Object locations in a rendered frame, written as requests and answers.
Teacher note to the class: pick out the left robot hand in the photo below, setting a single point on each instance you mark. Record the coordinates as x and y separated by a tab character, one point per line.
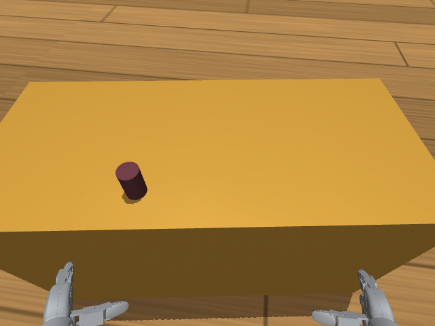
60	302

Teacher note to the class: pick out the right robot hand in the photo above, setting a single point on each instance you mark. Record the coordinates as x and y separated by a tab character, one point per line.
374	304

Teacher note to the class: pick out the can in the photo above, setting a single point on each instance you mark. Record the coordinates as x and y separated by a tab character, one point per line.
131	180

